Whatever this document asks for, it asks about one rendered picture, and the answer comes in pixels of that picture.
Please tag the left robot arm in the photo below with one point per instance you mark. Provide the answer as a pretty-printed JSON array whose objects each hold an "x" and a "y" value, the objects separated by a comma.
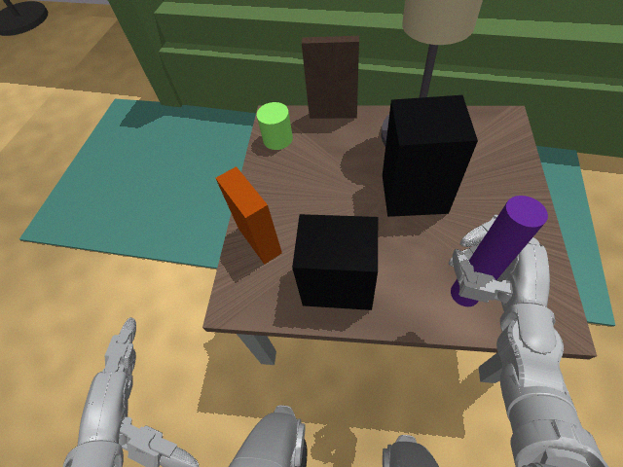
[{"x": 95, "y": 454}]

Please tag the coffee table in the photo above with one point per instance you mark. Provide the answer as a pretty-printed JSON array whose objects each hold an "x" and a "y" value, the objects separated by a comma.
[{"x": 335, "y": 167}]

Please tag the sofa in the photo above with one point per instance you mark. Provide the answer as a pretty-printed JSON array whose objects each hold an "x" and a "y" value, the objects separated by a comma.
[{"x": 561, "y": 59}]

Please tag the left robot hand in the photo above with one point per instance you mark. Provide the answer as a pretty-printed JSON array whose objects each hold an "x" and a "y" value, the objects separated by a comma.
[{"x": 105, "y": 414}]

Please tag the desk lamp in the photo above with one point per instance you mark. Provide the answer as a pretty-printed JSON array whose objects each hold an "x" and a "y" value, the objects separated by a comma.
[{"x": 437, "y": 22}]

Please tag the right robot hand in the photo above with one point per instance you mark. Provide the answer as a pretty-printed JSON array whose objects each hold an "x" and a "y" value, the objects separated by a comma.
[{"x": 526, "y": 280}]

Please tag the floor lamp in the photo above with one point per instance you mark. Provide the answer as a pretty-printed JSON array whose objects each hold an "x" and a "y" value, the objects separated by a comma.
[{"x": 21, "y": 17}]

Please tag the right robot arm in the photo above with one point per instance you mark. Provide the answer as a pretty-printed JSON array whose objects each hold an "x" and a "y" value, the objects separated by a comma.
[{"x": 546, "y": 429}]

